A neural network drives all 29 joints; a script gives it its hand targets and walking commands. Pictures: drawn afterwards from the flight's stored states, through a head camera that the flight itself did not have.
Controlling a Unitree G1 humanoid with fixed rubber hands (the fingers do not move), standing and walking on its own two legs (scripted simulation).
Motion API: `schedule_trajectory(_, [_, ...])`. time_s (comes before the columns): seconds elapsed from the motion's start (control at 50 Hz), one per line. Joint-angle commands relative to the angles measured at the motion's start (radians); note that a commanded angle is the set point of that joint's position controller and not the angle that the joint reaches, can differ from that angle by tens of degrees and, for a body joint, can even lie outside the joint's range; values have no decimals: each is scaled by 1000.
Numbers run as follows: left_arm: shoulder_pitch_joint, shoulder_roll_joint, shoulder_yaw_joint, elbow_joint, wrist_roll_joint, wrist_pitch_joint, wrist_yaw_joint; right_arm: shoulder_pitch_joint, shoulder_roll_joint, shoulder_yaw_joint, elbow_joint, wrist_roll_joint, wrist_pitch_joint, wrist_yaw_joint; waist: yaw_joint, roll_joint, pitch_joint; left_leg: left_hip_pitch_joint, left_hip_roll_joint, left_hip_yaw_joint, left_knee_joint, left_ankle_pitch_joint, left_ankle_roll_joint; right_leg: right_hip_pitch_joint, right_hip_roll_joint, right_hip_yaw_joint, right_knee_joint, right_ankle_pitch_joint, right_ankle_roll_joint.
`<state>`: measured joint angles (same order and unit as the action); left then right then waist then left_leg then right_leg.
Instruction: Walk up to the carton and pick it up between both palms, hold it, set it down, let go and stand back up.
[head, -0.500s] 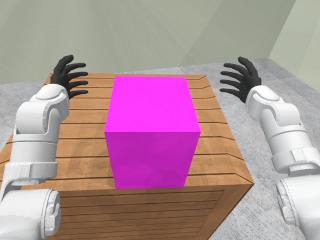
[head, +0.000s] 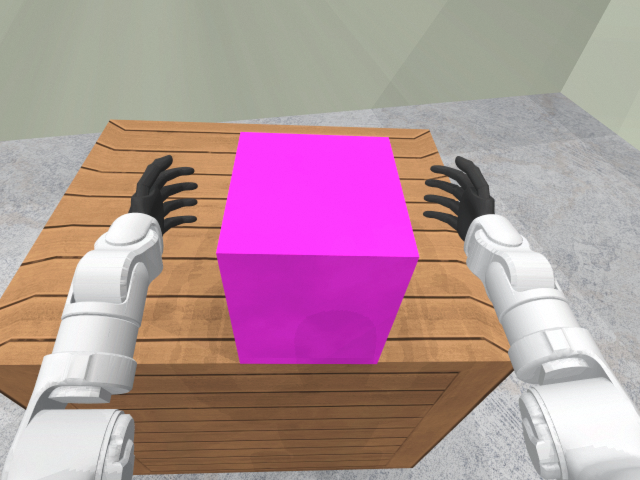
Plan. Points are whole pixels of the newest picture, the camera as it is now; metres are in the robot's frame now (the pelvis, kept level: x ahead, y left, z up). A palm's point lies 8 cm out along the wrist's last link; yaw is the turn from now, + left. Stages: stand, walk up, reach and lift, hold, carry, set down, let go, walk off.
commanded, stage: reach and lift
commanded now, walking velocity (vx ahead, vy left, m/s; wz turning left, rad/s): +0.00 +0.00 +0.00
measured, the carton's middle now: (312, 253) +0.41 +0.00 +0.05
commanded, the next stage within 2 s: none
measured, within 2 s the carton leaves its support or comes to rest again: neither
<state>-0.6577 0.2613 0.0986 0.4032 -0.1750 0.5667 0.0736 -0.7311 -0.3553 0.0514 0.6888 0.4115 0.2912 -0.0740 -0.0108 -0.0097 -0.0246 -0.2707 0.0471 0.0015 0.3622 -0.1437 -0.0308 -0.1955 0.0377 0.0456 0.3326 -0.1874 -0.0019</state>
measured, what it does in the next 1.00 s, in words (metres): stands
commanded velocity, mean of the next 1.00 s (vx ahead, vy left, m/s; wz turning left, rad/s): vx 0.00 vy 0.00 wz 0.00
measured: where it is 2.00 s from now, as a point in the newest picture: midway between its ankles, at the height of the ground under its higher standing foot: outside the picture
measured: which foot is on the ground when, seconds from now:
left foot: down 0.00-1.00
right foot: down 0.00-1.00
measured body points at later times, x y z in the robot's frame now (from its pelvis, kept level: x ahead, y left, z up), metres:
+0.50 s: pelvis +0.00 +0.00 +0.00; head +0.02 +0.00 +0.45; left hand +0.41 +0.18 +0.09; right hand +0.42 -0.19 +0.09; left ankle +0.02 +0.14 -0.75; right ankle -0.01 -0.12 -0.75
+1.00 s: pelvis -0.01 +0.00 +0.00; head +0.02 +0.01 +0.45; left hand +0.42 +0.15 +0.11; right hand +0.43 -0.15 +0.10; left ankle +0.02 +0.14 -0.75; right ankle -0.01 -0.12 -0.75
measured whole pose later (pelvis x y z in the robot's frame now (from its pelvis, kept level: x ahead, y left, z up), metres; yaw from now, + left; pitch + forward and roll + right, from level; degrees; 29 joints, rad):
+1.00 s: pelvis -0.01 +0.00 +0.00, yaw -1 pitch +5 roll -1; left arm -0.79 0.03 0.17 0.80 0.00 0.18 0.16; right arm -0.82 -0.15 0.01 0.98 0.26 0.05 -0.19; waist 0.02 -0.01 -0.06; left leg -0.34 0.06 0.01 0.40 -0.15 -0.03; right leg -0.27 0.05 0.05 0.36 -0.19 0.00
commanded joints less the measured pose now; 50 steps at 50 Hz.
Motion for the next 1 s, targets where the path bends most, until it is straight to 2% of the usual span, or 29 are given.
schedule_trajectory(0.0, [-547, 141, 20, -197, -20, -131, 27, -548, -161, -104, -227, -52, -104, -10, 3, 23, -618, 358, -39, 20, 57, 243, 6, -34, 27, -76, 11, 393, 66])
schedule_trajectory(0.06, [-542, 119, 11, -108, -16, -169, 39, -537, -142, -102, -157, -73, -119, -9, 13, 13, -628, 354, -33, 17, 63, 228, 9, -67, 26, -74, 8, 345, 60])
schedule_trajectory(0.16, [-485, 69, 21, 85, 34, -242, 30, -482, -96, -69, 5, -89, -158, -17, 27, -21, -544, 320, -36, 19, 53, 226, 17, -56, 23, -64, 1, 336, 67])
schedule_trajectory(0.28, [-474, 12, 24, 189, 93, -370, 22, -454, -63, -55, 106, -109, -252, -23, 31, 7, -496, 296, -42, 27, 50, 256, -3, -45, 24, -62, 1, 358, 69])
schedule_trajectory(0.4, [-521, -7, 6, 142, 76, -445, 39, -493, -63, -44, 58, -96, -307, -31, 18, 13, -590, 298, -42, 30, 83, 306, -16, -46, 29, -63, 19, 421, 72])
schedule_trajectory(0.54, [-548, -27, 2, 159, 59, -456, 60, -524, -38, -37, 43, -93, -294, -48, 25, -6, -642, 279, -39, 28, 94, 280, -8, -73, 28, -57, 29, 405, 71])
schedule_trajectory(0.72, [-547, -115, 35, 247, 130, -454, 73, -526, 36, -34, 132, -111, -279, -67, 36, -12, -558, 269, -38, 30, 74, 239, -2, -83, 26, -53, 11, 338, 67])
schedule_trajectory(0.84, [-559, -167, 57, 237, 183, -447, 85, -537, 76, -51, 128, -142, -288, -90, 26, -9, -533, 281, -40, 40, 67, 237, -5, -63, 30, -57, 6, 343, 68])
schedule_trajectory(0.98, [-570, -224, 27, 181, 186, -426, 95, -548, 100, -71, 95, -159, -292, -120, 1, 17, -556, 328, -36, 41, 82, 264, -22, -84, 40, -73, 0, 340, 60])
